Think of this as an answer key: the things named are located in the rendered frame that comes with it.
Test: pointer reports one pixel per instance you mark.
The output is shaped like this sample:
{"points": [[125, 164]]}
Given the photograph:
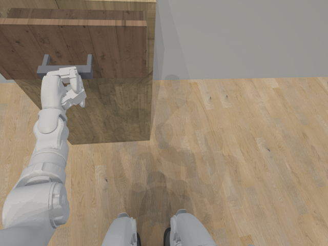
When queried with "cabinet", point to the cabinet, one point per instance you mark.
{"points": [[116, 109]]}

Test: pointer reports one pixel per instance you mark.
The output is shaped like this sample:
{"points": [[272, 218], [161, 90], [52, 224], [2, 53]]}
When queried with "robot thigh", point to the robot thigh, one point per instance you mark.
{"points": [[122, 232], [189, 231]]}

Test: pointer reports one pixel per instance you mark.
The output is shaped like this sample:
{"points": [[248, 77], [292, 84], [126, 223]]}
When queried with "left robot thigh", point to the left robot thigh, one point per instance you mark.
{"points": [[122, 232]]}

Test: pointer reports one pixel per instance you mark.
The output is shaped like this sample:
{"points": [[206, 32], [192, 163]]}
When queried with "robot left hand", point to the robot left hand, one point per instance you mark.
{"points": [[53, 90]]}

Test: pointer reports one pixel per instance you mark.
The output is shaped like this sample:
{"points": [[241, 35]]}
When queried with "right robot thigh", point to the right robot thigh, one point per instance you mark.
{"points": [[189, 231]]}

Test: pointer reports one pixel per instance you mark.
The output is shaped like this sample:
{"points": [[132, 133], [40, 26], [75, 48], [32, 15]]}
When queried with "handle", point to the handle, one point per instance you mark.
{"points": [[85, 71]]}

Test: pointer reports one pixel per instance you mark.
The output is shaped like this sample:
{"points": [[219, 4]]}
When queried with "robot left forearm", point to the robot left forearm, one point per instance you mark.
{"points": [[49, 158]]}

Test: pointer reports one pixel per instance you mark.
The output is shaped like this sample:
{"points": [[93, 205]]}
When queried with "drawer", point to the drawer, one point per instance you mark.
{"points": [[117, 40]]}

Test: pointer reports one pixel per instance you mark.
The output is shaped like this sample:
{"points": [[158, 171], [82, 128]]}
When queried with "robot left upper arm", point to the robot left upper arm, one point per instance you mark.
{"points": [[33, 213]]}

